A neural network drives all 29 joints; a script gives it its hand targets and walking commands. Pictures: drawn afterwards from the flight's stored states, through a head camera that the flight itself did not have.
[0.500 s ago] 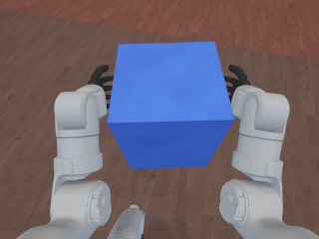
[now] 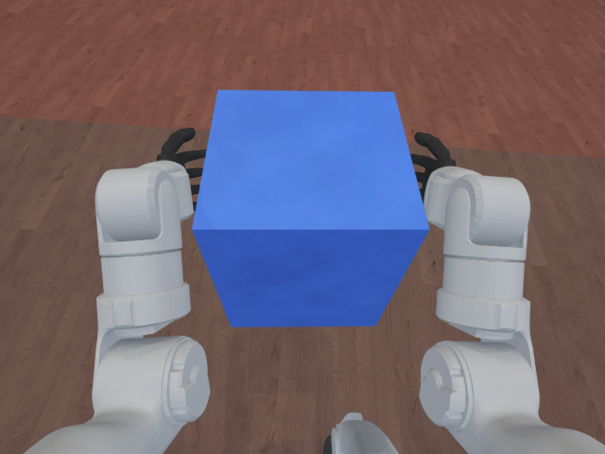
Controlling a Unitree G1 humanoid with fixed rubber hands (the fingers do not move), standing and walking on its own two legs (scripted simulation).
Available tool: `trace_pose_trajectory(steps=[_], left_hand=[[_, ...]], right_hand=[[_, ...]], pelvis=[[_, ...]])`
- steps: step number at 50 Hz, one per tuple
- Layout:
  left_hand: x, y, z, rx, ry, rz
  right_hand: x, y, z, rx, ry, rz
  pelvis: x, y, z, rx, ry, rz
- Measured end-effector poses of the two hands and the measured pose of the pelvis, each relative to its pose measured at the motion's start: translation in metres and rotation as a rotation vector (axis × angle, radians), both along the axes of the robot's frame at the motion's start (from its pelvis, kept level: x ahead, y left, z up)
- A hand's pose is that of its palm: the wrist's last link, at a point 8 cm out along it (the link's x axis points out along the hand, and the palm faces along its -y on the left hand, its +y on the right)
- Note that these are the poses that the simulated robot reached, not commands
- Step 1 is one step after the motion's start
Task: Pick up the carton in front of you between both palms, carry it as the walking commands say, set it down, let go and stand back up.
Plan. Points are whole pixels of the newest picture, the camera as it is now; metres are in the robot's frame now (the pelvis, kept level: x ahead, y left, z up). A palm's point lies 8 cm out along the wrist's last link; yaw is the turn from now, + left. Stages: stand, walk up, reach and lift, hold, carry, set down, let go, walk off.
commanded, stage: carry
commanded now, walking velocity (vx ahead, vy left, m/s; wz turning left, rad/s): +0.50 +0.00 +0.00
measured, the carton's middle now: (305, 220) +0.40 -0.02 +0.10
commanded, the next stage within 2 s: none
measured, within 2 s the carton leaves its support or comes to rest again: neither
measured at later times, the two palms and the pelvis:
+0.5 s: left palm (176, 41) +0.69 +0.16 +0.20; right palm (363, 35) +0.71 -0.14 +0.20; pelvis +0.32 +0.00 +0.01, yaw +1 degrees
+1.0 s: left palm out of the picture +0.98 +0.14 +0.22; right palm out of the picture +1.00 -0.16 +0.22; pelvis +0.61 -0.02 +0.05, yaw +1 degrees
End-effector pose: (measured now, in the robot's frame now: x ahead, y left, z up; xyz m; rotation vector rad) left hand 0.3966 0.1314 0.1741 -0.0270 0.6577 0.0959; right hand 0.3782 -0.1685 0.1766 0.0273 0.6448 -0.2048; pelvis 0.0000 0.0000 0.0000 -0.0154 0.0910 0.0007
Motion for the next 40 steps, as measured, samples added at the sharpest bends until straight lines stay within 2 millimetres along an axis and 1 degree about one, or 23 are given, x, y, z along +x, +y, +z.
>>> trace_pose_trajectory(steps=[3,5,6,8,10,12,14,18,21,24,26,27,30,33,36,40], left_hand=[[0.039,0.000,0.002,0.013,0.002,0.023],[0.061,0.002,-0.001,0.034,0.014,0.047],[0.069,0.004,-0.005,0.046,0.029,0.059],[0.083,0.008,-0.012,0.058,0.072,0.084],[0.096,0.014,-0.017,0.059,0.102,0.106],[0.112,0.019,-0.015,0.059,0.106,0.125],[0.133,0.023,-0.008,0.053,0.088,0.141],[0.184,0.027,0.012,0.040,0.029,0.150],[0.228,0.029,0.024,0.034,0.003,0.135],[0.276,0.032,0.027,0.033,0.001,0.104],[0.309,0.032,0.023,0.031,0.007,0.069],[0.324,0.031,0.020,0.027,0.022,0.050],[0.362,0.023,0.012,0.025,0.085,0.004],[0.396,0.015,0.013,0.026,0.108,-0.023],[0.430,0.011,0.022,0.017,0.083,-0.030],[0.477,0.008,0.039,0.005,0.027,-0.014]], right_hand=[[0.048,0.000,0.001,0.003,0.003,0.031],[0.081,0.001,-0.004,0.009,0.014,0.066],[0.096,0.003,-0.008,0.014,0.029,0.085],[0.121,0.008,-0.014,0.014,0.071,0.114],[0.145,0.015,-0.016,0.019,0.100,0.137],[0.168,0.021,-0.013,0.022,0.104,0.153],[0.192,0.025,-0.006,0.028,0.086,0.159],[0.240,0.029,0.013,0.040,0.027,0.149],[0.278,0.030,0.024,0.039,0.001,0.131],[0.317,0.032,0.028,0.025,0.000,0.110],[0.339,0.032,0.026,0.003,0.007,0.087],[0.348,0.030,0.022,-0.009,0.022,0.073],[0.368,0.023,0.010,-0.023,0.088,0.038],[0.391,0.015,0.009,-0.019,0.111,0.010],[0.422,0.011,0.018,-0.013,0.085,-0.007],[0.473,0.008,0.037,-0.008,0.028,-0.004]], pelvis=[[0.046,-0.011,-0.006,-0.008,-0.003,0.007],[0.076,-0.020,-0.010,-0.018,-0.019,0.022],[0.088,-0.023,-0.009,-0.019,-0.022,0.022],[0.109,-0.028,-0.002,-0.009,-0.025,0.022],[0.129,-0.031,0.006,0.002,-0.024,0.022],[0.148,-0.033,0.013,0.011,-0.022,0.024],[0.168,-0.033,0.018,0.018,-0.018,0.025],[0.214,-0.028,0.024,0.022,-0.008,0.024],[0.255,-0.020,0.024,0.022,-0.003,0.019],[0.301,-0.007,0.018,0.029,-0.006,0.013],[0.331,0.003,0.012,0.041,-0.019,0.001],[0.343,0.006,0.013,0.043,-0.022,0.002],[0.373,0.014,0.024,0.028,-0.024,0.002],[0.402,0.017,0.035,0.015,-0.021,-0.001],[0.431,0.018,0.043,0.008,-0.014,-0.003],[0.477,0.012,0.048,0.007,-0.002,-0.002]])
